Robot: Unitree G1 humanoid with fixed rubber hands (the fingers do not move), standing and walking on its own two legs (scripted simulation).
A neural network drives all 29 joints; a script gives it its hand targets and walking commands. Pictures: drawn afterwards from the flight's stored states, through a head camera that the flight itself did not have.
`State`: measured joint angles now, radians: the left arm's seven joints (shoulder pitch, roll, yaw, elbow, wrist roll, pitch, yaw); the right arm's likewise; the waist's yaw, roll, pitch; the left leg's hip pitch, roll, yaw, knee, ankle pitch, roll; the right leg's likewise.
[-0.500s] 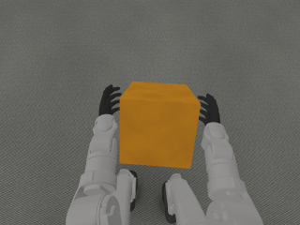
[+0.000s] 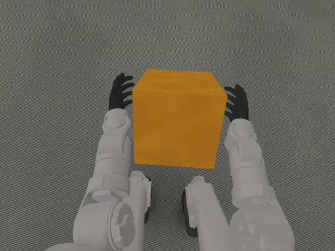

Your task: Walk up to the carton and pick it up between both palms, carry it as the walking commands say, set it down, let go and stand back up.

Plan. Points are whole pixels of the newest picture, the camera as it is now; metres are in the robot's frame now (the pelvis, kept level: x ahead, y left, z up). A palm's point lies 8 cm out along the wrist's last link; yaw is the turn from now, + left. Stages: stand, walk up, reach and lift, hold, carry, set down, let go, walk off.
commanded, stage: set down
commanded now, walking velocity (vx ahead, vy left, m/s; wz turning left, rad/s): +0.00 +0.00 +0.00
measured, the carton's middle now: (176, 112) +0.45 -0.01 -0.19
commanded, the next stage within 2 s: none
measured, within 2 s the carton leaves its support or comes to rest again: neither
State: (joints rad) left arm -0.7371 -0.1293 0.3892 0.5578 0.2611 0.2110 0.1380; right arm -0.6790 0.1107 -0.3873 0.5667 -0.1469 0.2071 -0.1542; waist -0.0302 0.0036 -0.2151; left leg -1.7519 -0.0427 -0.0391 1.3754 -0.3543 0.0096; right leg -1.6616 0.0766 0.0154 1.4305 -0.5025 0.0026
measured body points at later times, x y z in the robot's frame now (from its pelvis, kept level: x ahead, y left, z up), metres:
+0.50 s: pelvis -0.01 -0.01 -0.06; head +0.27 +0.01 +0.29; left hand +0.46 +0.14 -0.17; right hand +0.45 -0.16 -0.18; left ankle +0.11 +0.11 -0.55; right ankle +0.06 -0.12 -0.55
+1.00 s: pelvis -0.02 +0.00 -0.11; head +0.31 +0.01 +0.19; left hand +0.48 +0.14 -0.26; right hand +0.47 -0.15 -0.26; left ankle +0.11 +0.11 -0.55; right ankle +0.06 -0.12 -0.55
